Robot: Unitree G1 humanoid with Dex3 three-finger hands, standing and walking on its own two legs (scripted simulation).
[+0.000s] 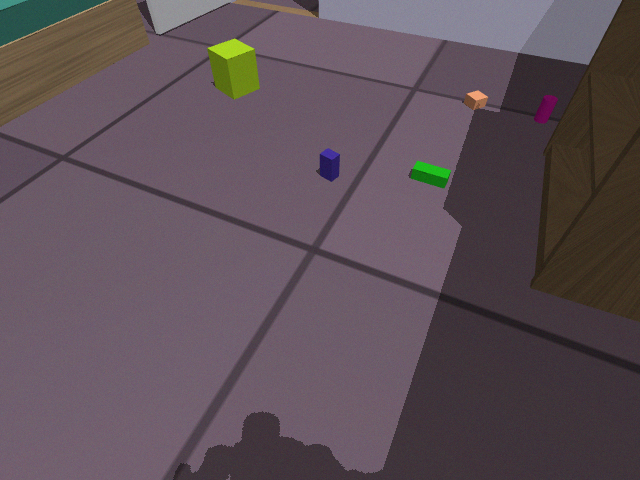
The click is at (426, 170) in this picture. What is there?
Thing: lying carton
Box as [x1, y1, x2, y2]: [411, 161, 450, 187]
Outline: 416,162 412,170 411,178 440,187 444,187 450,170 419,161
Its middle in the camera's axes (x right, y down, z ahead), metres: +0.55 -0.32 +1.89
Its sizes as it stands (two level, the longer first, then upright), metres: 0.168 0.069 0.062
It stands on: the floor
